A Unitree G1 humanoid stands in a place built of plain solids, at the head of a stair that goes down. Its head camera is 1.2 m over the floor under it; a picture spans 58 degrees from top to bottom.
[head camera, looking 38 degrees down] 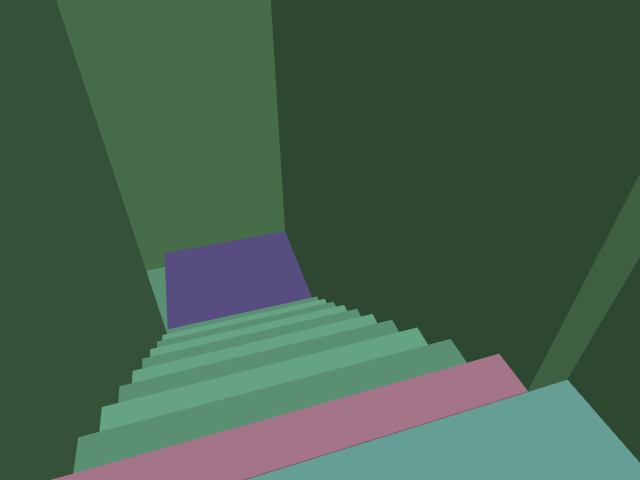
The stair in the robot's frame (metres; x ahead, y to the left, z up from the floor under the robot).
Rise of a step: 0.20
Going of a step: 0.24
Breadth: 1.40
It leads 17 degrees to the left of straight ahead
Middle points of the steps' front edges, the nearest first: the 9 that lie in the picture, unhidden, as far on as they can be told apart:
0.71 0.07 0.00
0.94 0.14 -0.20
1.16 0.21 -0.40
1.39 0.28 -0.60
1.62 0.35 -0.80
1.85 0.42 -1.00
2.07 0.49 -1.20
2.30 0.56 -1.40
2.53 0.63 -1.60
